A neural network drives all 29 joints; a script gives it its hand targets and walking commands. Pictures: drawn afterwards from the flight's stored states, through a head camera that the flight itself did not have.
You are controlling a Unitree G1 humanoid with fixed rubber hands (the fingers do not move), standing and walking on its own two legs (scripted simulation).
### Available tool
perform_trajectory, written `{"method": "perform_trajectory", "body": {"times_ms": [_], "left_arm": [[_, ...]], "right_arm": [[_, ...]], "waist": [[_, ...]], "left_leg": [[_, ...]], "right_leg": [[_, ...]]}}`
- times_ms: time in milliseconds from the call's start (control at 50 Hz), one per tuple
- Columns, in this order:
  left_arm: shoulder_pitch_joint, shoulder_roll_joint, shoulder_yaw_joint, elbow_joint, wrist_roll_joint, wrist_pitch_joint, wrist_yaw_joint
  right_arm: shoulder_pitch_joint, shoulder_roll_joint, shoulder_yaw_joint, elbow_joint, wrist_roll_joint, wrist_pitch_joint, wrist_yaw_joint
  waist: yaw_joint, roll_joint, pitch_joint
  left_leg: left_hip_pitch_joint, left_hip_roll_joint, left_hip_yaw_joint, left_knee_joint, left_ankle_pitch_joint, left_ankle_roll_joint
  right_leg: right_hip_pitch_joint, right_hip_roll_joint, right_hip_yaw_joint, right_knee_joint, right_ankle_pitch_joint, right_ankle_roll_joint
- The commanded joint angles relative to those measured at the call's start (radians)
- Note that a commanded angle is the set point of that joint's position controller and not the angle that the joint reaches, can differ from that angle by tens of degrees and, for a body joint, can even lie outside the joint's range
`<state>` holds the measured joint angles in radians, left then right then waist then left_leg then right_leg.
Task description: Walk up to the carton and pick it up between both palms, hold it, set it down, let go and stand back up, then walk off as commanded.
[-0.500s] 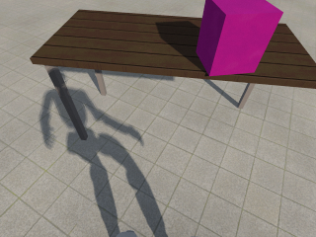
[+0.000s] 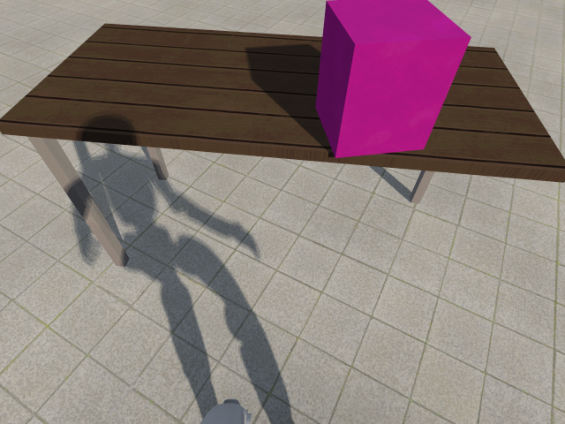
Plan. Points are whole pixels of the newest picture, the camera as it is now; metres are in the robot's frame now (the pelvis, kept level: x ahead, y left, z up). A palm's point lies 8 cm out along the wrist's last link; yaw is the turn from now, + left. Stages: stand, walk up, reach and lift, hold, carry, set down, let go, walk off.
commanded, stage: walk up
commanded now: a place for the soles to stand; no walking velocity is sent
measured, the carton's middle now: (377, 79) +0.78 -0.16 +0.09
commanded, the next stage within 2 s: none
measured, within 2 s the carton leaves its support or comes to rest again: neither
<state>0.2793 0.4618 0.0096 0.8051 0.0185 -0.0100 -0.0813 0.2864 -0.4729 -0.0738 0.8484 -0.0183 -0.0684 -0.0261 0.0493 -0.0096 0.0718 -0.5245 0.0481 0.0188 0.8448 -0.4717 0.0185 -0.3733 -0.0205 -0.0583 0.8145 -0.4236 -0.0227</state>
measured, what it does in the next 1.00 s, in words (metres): walks ahead: left foot, then right foot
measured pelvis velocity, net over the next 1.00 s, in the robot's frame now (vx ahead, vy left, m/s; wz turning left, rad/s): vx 0.27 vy -0.17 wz -0.06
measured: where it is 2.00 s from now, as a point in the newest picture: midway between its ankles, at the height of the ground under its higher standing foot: (346, 391)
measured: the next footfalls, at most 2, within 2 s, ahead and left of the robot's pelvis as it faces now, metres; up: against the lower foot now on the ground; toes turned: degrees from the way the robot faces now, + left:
left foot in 0.02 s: +0.14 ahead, +0.14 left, +0.00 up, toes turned +2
right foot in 0.32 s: +0.18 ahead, -0.20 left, +0.00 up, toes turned -5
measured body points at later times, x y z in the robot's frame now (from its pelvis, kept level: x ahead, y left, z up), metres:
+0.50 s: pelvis +0.15 -0.09 -0.01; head +0.18 -0.09 +0.44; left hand +0.23 +0.24 -0.11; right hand +0.23 -0.44 -0.10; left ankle +0.19 +0.05 -0.66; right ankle +0.14 -0.20 -0.70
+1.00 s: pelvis +0.27 -0.17 -0.01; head +0.29 -0.17 +0.44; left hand +0.36 +0.15 -0.11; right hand +0.32 -0.52 -0.11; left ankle +0.27 -0.01 -0.66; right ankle +0.30 -0.29 -0.71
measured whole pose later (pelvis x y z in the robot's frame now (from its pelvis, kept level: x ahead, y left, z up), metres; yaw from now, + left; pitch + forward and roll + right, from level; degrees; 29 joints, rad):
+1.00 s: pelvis +0.27 -0.17 -0.01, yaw -3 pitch -2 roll +1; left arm 0.28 0.46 0.01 0.80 0.02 0.00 -0.08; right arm 0.30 -0.47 -0.05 0.86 -0.02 -0.07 -0.03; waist 0.03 -0.01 0.08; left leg -0.49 0.09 -0.01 1.15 -0.49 0.02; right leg -0.45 -0.05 -0.04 0.89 -0.41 0.00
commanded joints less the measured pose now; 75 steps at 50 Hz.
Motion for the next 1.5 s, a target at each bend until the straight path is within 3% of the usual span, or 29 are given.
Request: {"method": "perform_trajectory", "body": {"times_ms": [0,20,40,100,200,260,300,320,340,420,500,540,560,600,620,720,820,880,900,920,940,980,1060,1140,1180,1200,1300,1380,1480], "left_arm": [[-0.168,0.184,0.104,-0.123,0.016,0.001,0.009],[-0.128,0.113,0.087,-0.139,0.013,-0.002,0.011],[-0.122,0.202,0.112,-0.135,0.028,0.006,0.021],[-0.066,0.225,0.121,-0.085,0.03,0.004,0.01],[-0.041,0.2,0.127,-0.084,0.01,-0.004,-0.015],[0.181,0.199,0.156,0.003,0.007,-0.011,-0.01],[0.313,0.311,0.191,0.038,0.032,-0.022,0.021],[0.246,0.362,0.179,-0.005,0.031,-0.032,0.029],[0.17,0.389,0.177,-0.036,0.011,-0.033,0.033],[0.093,0.261,0.136,-0.032,-0.009,-0.037,0.053],[0.07,0.275,0.125,-0.064,-0.002,-0.029,0.048],[-0.064,0.237,0.108,-0.113,-0.013,-0.02,0.045],[-0.07,0.156,0.093,-0.109,-0.014,-0.017,0.036],[-0.032,0.164,0.089,-0.112,-0.012,-0.012,0.04],[-0.071,0.244,0.119,-0.101,0.003,0.005,0.041],[0.017,0.214,0.129,-0.049,0.014,0.005,0.005],[-0.028,0.192,0.135,-0.063,0.006,0.007,-0.008],[0.233,0.214,0.167,0.021,0.01,-0.013,0.009],[0.29,0.277,0.178,0.033,0.038,-0.01,0.021],[0.218,0.339,0.16,-0.011,0.025,-0.016,0.032],[0.116,0.385,0.17,-0.051,0.018,-0.018,0.034],[0.044,0.277,0.147,-0.054,-0.009,-0.016,0.037],[0.049,0.24,0.116,-0.042,0.01,-0.027,0.05],[-0.076,0.204,0.082,-0.068,-0.021,-0.009,0.061],[-0.087,0.079,0.051,-0.084,-0.029,-0.005,0.063],[-0.072,0.165,0.084,-0.049,-0.027,0.012,0.075],[0.063,0.165,0.091,0.031,-0.008,-0.018,0.068],[-0.068,0.289,0.109,-0.008,0.013,-0.035,0.079],[-0.107,0.167,0.071,-0.003,-0.02,-0.039,0.081]], "right_arm": [[0.333,-0.277,-0.1,0.076,0.018,-0.055,-0.014],[0.388,-0.387,-0.128,0.063,-0.004,-0.056,-0.024],[0.319,-0.426,-0.143,0.029,0.022,-0.053,-0.025],[0.098,-0.357,-0.098,-0.012,0.011,-0.055,-0.031],[0.022,-0.347,-0.095,-0.038,0.0,-0.054,-0.009],[-0.123,-0.3,-0.088,-0.057,-0.011,-0.037,-0.002],[-0.018,-0.126,-0.024,-0.044,0.003,-0.015,-0.004],[-0.046,-0.101,-0.003,-0.083,0.019,-0.019,-0.013],[-0.069,-0.207,-0.031,-0.089,0.016,-0.025,-0.024],[0.006,-0.193,-0.014,-0.05,0.034,-0.042,-0.013],[-0.027,-0.157,-0.021,-0.073,0.035,-0.051,-0.006],[0.166,-0.155,-0.036,0.008,0.023,-0.066,-0.012],[0.342,-0.23,-0.076,0.067,0.007,-0.076,-0.024],[0.33,-0.411,-0.115,0.029,0.03,-0.071,-0.04],[0.247,-0.378,-0.112,0.014,0.047,-0.066,-0.039],[0.081,-0.316,-0.076,-0.01,0.004,-0.058,-0.022],[0.019,-0.349,-0.081,-0.024,0.001,-0.051,-0.016],[-0.036,-0.252,-0.06,-0.034,-0.005,-0.028,-0.014],[-0.002,-0.165,-0.035,-0.037,-0.003,-0.017,-0.018],[-0.016,-0.121,-0.008,-0.062,0.031,-0.017,-0.032],[-0.069,-0.218,-0.037,-0.084,0.022,-0.017,-0.047],[0.014,-0.252,-0.032,-0.025,0.048,-0.022,-0.035],[0.004,-0.169,-0.017,-0.042,0.022,-0.048,-0.012],[0.152,-0.146,-0.024,0.037,0.017,-0.048,-0.024],[0.199,-0.263,-0.067,0.027,-0.009,-0.056,-0.04],[0.141,-0.291,-0.052,0.004,0.015,-0.054,-0.041],[-0.114,-0.233,-0.015,-0.032,0.015,-0.001,-0.015],[-0.081,-0.177,-0.021,-0.032,0.025,0.012,-0.011],[0.014,-0.163,-0.014,0.009,0.009,-0.028,-0.008]], "waist": [[-0.187,0.079,-0.138],[-0.204,0.273,-0.175],[-0.189,0.16,-0.184],[-0.068,0.048,0.018],[-0.048,0.269,-0.004],[0.089,0.101,-0.081],[0.143,-0.294,-0.085],[0.114,-0.4,-0.046],[0.068,-0.229,-0.049],[0.024,-0.211,-0.039],[0.031,-0.204,-0.056],[-0.092,-0.122,-0.098],[-0.168,0.019,-0.227],[-0.162,0.231,-0.265],[-0.139,0.066,-0.157],[-0.058,0.151,0.006],[-0.049,0.173,0.026],[0.089,-0.013,-0.135],[0.133,-0.323,-0.127],[0.105,-0.453,-0.05],[0.062,-0.354,0.024],[0.007,-0.098,0.011],[0.032,-0.188,-0.103],[-0.082,-0.107,-0.17],[-0.131,0.229,-0.224],[-0.099,0.179,-0.18],[0.016,0.128,-0.079],[-0.028,-0.1,-0.035],[-0.067,-0.017,-0.132]], "left_leg": [[0.558,0.023,-0.011,-0.27,0.076,0.069],[0.7,0.25,-0.506,-0.422,-0.314,0.16],[0.624,0.433,-0.876,-0.6,-0.58,0.277],[0.454,0.351,-0.618,-0.518,-0.353,0.256],[0.22,0.261,-0.274,-0.449,-0.059,0.223],[-0.017,0.165,-0.043,-0.194,-0.005,0.133],[-0.215,0.003,0.064,0.323,-0.09,0.066],[-0.374,-0.084,-0.013,0.477,-0.189,0.041],[-0.367,-0.05,-0.06,0.499,-0.168,0.03],[-0.304,0.026,-0.007,0.313,-0.043,0.028],[-0.04,-0.004,0.089,-0.034,0.047,0.031],[0.284,-0.06,0.152,-0.199,0.3,0.054],[0.553,0.007,0.012,-0.243,0.291,0.062],[0.702,0.415,-0.805,-0.473,-0.004,0.261],[0.581,0.436,-0.782,-0.482,-0.014,0.272],[0.216,0.252,-0.304,-0.449,0.051,0.21],[0.161,0.241,-0.233,-0.396,-0.037,0.205],[-0.057,0.144,-0.033,-0.002,0.042,0.116],[-0.189,0.044,0.057,0.34,-0.021,0.083],[-0.358,-0.109,0.003,0.452,-0.142,0.024],[-0.338,-0.047,-0.066,0.508,-0.126,0.026],[-0.26,0.04,-0.046,0.384,0.021,0.014],[-0.097,0.0,0.036,0.083,-0.056,0.026],[0.301,-0.064,0.097,-0.205,0.352,0.043],[0.51,0.24,-0.476,-0.351,0.287,0.17],[0.42,0.376,-0.637,-0.371,0.33,0.281],[-0.029,0.165,-0.247,-0.276,0.151,0.136],[-0.01,-0.035,-0.034,0.096,-0.062,0.026],[0.305,0.051,-0.063,-0.117,0.657,0.051]], "right_leg": [[-0.34,-0.093,0.155,-0.013,-0.247,-0.131],[-0.557,0.034,0.047,0.275,-0.221,-0.052],[-0.55,0.029,0.163,0.376,-0.248,-0.014],[-0.527,-0.077,0.183,0.353,-0.065,0.002],[-0.196,-0.087,0.086,0.091,-0.016,0.001],[0.219,-0.02,-0.052,-0.106,0.139,0.003],[0.369,-0.106,0.24,-0.336,-0.109,0.024],[0.328,-0.256,0.588,-0.48,-0.215,-0.076],[0.329,-0.374,0.867,-0.584,-0.056,-0.182],[0.353,-0.252,0.406,-0.292,0.594,-0.19],[0.184,-0.216,0.271,-0.237,0.528,-0.225],[-0.021,-0.174,0.136,-0.058,0.601,-0.172],[-0.15,-0.1,0.093,0.185,0.439,-0.115],[-0.478,0.056,0.16,0.456,-0.146,-0.015],[-0.449,-0.011,0.219,0.499,-0.204,-0.003],[-0.238,-0.083,0.104,0.271,-0.014,0.014],[-0.155,-0.095,0.052,0.016,0.032,0.0],[0.296,0.004,-0.015,-0.171,0.07,-0.005],[0.356,-0.083,0.159,-0.329,-0.183,-0.016],[0.247,-0.274,0.637,-0.598,-0.219,-0.052],[0.166,-0.366,0.794,-0.651,-0.183,-0.152],[0.21,-0.273,0.462,-0.487,-0.04,-0.154],[0.212,-0.27,0.313,-0.279,0.425,-0.249],[0.004,-0.182,0.122,-0.048,0.588,-0.137],[-0.311,-0.038,0.014,0.226,0.182,-0.008],[-0.274,-0.036,0.077,0.242,-0.209,0.014],[0.128,-0.026,0.046,-0.145,0.016,-0.025],[-0.003,-0.347,0.517,-0.466,-0.12,-0.166],[-0.028,-0.136,0.119,-0.099,0.612,-0.035]]}}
